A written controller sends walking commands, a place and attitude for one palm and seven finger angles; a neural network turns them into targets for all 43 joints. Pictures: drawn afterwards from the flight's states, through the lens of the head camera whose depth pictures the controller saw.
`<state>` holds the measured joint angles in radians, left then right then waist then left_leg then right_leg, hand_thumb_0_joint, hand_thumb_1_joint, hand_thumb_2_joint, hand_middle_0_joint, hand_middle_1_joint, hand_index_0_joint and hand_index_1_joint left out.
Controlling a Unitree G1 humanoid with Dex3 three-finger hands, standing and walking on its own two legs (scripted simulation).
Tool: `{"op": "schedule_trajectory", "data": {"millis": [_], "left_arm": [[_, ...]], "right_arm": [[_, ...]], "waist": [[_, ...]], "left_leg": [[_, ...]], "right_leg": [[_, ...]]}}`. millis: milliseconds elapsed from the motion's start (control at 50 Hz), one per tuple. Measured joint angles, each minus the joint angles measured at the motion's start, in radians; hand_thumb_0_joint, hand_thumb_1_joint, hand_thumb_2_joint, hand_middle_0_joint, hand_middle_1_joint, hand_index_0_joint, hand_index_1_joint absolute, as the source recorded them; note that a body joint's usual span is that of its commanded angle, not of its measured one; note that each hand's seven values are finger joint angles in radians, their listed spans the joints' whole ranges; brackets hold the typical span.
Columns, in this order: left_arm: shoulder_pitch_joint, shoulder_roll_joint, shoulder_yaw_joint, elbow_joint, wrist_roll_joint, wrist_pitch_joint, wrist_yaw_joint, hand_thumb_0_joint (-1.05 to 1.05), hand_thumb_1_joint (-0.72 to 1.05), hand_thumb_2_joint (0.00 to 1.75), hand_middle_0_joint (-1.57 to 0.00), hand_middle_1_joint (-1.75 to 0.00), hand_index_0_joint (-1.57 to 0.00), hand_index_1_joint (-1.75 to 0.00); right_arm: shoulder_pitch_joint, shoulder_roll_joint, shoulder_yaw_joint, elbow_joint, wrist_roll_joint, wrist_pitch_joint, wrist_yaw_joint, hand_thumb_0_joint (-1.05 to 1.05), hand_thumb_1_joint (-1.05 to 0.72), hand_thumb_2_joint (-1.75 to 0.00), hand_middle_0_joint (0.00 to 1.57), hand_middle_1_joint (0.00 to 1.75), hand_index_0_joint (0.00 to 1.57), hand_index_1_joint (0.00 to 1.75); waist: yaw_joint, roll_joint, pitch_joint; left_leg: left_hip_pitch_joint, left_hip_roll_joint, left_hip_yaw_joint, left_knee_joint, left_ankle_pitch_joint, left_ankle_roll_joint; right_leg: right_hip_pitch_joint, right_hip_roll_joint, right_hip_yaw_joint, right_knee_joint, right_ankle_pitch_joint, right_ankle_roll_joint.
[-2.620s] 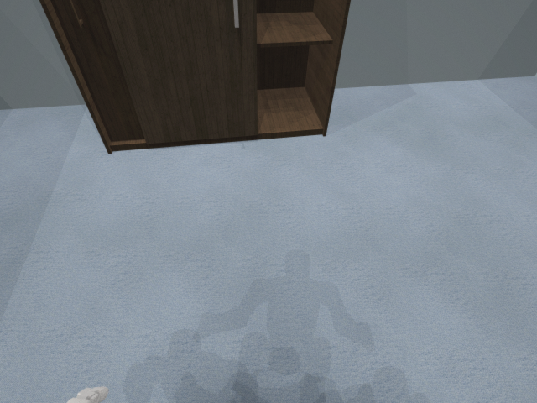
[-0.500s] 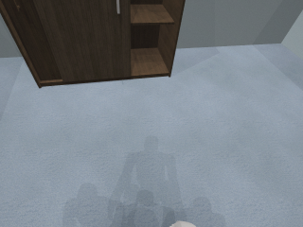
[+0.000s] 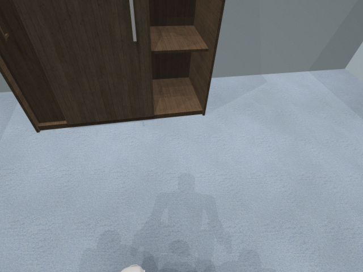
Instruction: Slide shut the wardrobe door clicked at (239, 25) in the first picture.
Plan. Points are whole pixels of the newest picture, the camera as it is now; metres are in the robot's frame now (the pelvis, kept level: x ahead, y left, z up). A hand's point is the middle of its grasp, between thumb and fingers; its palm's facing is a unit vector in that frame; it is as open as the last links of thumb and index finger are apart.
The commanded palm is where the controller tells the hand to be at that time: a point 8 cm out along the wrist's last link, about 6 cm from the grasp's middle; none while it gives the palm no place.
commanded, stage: walk to a spot facing it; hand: left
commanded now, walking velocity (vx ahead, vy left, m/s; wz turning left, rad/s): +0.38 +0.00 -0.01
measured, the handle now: (131, 9) +1.32 +0.32 +0.08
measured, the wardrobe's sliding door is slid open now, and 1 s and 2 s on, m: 0.42 0.42 0.42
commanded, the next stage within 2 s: turn to face it in 1.06 s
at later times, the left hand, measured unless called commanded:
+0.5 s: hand (122, 217) +0.30 +0.18 -0.17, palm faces -0.06 -0.98 -0.18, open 7.4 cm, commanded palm none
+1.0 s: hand (138, 191) +0.40 +0.15 -0.19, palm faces +0.14 -0.98 -0.13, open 7.3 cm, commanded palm none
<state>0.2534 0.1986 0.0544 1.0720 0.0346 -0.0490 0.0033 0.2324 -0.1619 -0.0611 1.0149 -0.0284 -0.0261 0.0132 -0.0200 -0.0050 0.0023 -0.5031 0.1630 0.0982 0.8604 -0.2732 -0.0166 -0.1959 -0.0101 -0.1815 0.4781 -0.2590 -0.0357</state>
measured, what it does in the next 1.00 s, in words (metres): walks ahead: left foot, then right foot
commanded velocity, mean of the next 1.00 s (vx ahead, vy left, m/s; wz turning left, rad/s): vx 0.37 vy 0.00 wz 0.04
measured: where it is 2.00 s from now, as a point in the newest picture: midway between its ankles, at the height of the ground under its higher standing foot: (180, 203)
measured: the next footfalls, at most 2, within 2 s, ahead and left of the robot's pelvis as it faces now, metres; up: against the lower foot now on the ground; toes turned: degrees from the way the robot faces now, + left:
left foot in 0.10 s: +0.16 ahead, +0.14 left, +0.00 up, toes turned +11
right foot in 0.56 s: +0.41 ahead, -0.14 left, +0.00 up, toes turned -12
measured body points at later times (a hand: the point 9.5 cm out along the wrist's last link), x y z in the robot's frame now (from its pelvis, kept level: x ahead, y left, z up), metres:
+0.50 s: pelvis +0.23 +0.00 +0.00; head +0.26 -0.01 +0.45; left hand +0.31 +0.23 -0.15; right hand +0.12 -0.21 -0.15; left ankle +0.12 +0.13 -0.73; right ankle +0.35 -0.14 -0.71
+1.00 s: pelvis +0.45 -0.01 -0.01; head +0.46 +0.02 +0.44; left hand +0.40 +0.20 -0.17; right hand +0.57 -0.25 -0.13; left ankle +0.54 +0.10 -0.73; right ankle +0.37 -0.13 -0.73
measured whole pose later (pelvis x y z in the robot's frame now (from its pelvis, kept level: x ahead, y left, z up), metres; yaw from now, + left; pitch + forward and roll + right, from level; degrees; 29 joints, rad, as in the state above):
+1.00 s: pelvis +0.45 -0.01 -0.01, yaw +3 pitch -1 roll -2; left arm 0.37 0.16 0.04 1.13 0.03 -0.06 0.00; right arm 0.15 -0.19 -0.05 0.99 -0.03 -0.03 0.03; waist 0.04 -0.02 0.04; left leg -0.40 0.11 0.15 0.60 -0.21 0.01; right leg -0.02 -0.06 -0.25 0.46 -0.39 0.03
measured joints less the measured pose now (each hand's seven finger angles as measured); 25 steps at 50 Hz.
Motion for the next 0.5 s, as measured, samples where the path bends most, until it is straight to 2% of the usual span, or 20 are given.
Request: {"op": "schedule_trajectory", "data": {"millis": [80,100,120,160,200,260,320,380,440,500], "left_arm": [[0.058,0.005,0.000,0.011,-0.001,0.005,-0.010,0.00,0.93,0.90,-0.20,-0.30,-0.20,-0.30],[0.076,0.004,0.000,0.012,-0.002,0.008,-0.012,0.00,0.93,0.90,-0.20,-0.30,-0.20,-0.30],[0.088,0.007,0.002,0.016,-0.005,0.013,-0.014,0.00,0.93,0.90,-0.20,-0.30,-0.20,-0.30],[0.095,0.007,0.003,0.027,-0.005,0.031,-0.016,0.00,0.92,0.90,-0.20,-0.30,-0.20,-0.30],[0.088,0.007,0.005,0.032,-0.002,0.041,-0.022,0.01,0.92,0.90,-0.19,-0.30,-0.19,-0.30],[0.068,0.004,0.010,0.020,0.003,0.040,-0.031,0.01,0.92,0.90,-0.19,-0.30,-0.19,-0.30],[0.042,-0.004,0.011,0.001,0.003,0.042,-0.033,0.01,0.92,0.90,-0.19,-0.30,-0.19,-0.30],[0.006,-0.011,0.010,-0.011,0.002,0.048,-0.036,0.01,0.91,0.90,-0.19,-0.30,-0.19,-0.30],[-0.037,-0.013,0.010,-0.017,-0.001,0.051,-0.037,0.01,0.92,0.90,-0.19,-0.30,-0.19,-0.30],[-0.078,-0.011,0.010,-0.025,-0.002,0.042,-0.040,0.01,0.92,0.90,-0.19,-0.30,-0.19,-0.30]], "right_arm": [[-0.034,-0.013,0.003,-0.030,0.000,-0.016,0.012,0.01,-0.92,-0.90,0.19,0.29,0.19,0.30],[-0.037,-0.018,0.005,-0.036,-0.001,-0.023,0.012,0.00,-0.92,-0.90,0.19,0.29,0.19,0.30],[-0.043,-0.014,0.006,-0.037,-0.004,-0.032,0.009,0.00,-0.92,-0.90,0.19,0.29,0.19,0.30],[-0.040,-0.005,0.015,-0.042,-0.010,-0.047,0.002,0.00,-0.91,-0.90,0.19,0.29,0.19,0.30],[-0.015,0.008,0.023,-0.036,-0.008,-0.050,-0.008,0.00,-0.91,-0.90,0.19,0.29,0.20,0.30],[0.036,0.017,0.016,-0.001,-0.001,-0.053,-0.029,0.00,-0.94,-0.90,0.20,0.29,0.20,0.30],[0.092,0.016,0.019,0.041,0.002,-0.053,-0.030,0.00,-0.94,-0.90,0.20,0.29,0.20,0.30],[0.142,0.023,0.021,0.078,0.004,-0.048,-0.028,0.00,-0.93,-0.90,0.20,0.29,0.20,0.30],[0.181,0.031,0.021,0.108,0.001,-0.040,-0.024,0.00,-0.92,-0.90,0.20,0.29,0.20,0.30],[0.214,0.037,0.020,0.133,-0.003,-0.031,-0.020,0.01,-0.91,-0.90,0.20,0.29,0.20,0.30]], "waist": [[0.032,-0.011,-0.008],[0.037,-0.011,-0.009],[0.039,-0.026,-0.004],[0.036,-0.038,0.007],[0.031,-0.040,0.012],[0.033,-0.041,0.017],[0.035,-0.037,0.022],[0.027,-0.029,0.034],[0.007,-0.019,0.052],[-0.016,-0.005,0.069]], "left_leg": [[0.099,-0.024,0.032,-0.194,0.015,0.001],[0.132,-0.033,0.038,-0.239,0.026,0.010],[0.141,-0.045,0.049,-0.229,0.037,0.026],[0.160,-0.058,0.067,-0.204,-0.001,0.046],[0.203,-0.069,0.075,-0.246,-0.016,0.050],[0.288,-0.089,0.088,-0.363,0.007,0.043],[0.370,-0.100,0.101,-0.465,0.020,0.038],[0.440,-0.103,0.111,-0.529,0.013,0.023],[0.497,-0.097,0.122,-0.547,-0.020,0.000],[0.541,-0.079,0.130,-0.513,-0.084,-0.033]], "right_leg": [[0.058,-0.011,-0.001,0.024,-0.072,0.028],[0.061,-0.017,0.002,0.055,-0.102,0.037],[0.045,-0.034,0.018,0.118,-0.135,0.029],[-0.044,-0.039,0.075,0.360,-0.208,0.019],[-0.148,-0.040,0.104,0.576,-0.171,0.015],[-0.267,-0.069,0.119,0.678,-0.064,0.029],[-0.344,-0.098,0.121,0.634,0.003,0.048],[-0.376,-0.119,0.107,0.505,0.046,0.060],[-0.364,-0.120,0.085,0.328,0.070,0.056],[-0.319,-0.100,0.062,0.199,0.074,0.038]]}}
